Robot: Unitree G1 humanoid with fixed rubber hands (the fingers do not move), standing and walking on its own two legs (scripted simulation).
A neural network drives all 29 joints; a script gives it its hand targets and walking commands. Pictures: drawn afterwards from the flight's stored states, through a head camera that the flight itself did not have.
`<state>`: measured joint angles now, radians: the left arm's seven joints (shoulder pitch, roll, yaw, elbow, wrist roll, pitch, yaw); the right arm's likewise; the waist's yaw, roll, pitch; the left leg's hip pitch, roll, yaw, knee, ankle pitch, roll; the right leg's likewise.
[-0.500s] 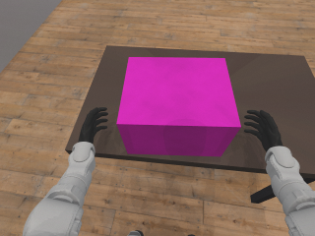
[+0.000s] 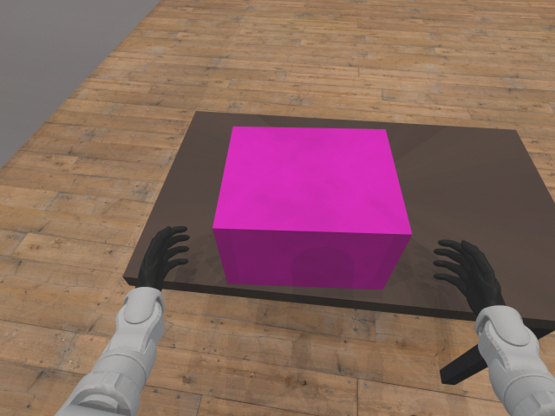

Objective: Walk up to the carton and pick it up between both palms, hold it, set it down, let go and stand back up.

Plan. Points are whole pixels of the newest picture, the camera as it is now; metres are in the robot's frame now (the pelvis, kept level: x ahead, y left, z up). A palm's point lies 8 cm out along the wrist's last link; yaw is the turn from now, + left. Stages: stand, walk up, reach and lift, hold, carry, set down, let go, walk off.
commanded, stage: set down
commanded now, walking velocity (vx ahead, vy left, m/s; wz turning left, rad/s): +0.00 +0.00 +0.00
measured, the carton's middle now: (306, 206) +0.50 +0.01 -0.03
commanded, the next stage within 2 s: let go in 1.98 s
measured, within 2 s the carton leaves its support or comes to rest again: neither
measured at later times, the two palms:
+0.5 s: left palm (141, 318) +0.25 +0.24 +0.01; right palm (509, 345) +0.25 -0.27 +0.00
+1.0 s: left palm (130, 331) +0.23 +0.25 -0.01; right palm (484, 347) +0.25 -0.24 -0.01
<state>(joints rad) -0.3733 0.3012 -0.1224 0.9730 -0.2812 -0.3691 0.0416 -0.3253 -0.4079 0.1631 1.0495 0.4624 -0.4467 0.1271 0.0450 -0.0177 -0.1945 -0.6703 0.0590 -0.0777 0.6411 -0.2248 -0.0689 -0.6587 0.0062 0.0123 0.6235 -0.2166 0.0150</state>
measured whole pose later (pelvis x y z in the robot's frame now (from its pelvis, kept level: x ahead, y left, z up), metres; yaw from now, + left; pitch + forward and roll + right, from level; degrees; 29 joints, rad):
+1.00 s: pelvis +0.03 -0.01 +0.02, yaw +1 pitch -1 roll +1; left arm 0.07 0.29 -0.01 0.59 -0.27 -0.13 0.02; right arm 0.11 -0.34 0.11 0.69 0.22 -0.31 0.06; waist 0.04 -0.02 -0.03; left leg -0.22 0.04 -0.07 0.47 -0.23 -0.07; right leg -0.24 -0.02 0.01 0.53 -0.27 0.01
